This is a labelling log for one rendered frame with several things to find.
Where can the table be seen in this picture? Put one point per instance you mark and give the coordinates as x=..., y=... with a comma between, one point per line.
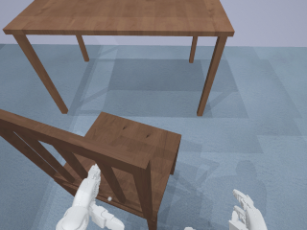
x=124, y=18

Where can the right robot hand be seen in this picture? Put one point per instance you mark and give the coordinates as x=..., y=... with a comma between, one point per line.
x=251, y=218

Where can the chair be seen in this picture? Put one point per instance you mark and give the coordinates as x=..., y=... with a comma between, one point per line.
x=135, y=159

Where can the left robot hand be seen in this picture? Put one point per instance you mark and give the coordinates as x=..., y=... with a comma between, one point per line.
x=85, y=195

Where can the left robot forearm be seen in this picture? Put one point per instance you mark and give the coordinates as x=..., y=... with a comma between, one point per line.
x=75, y=218

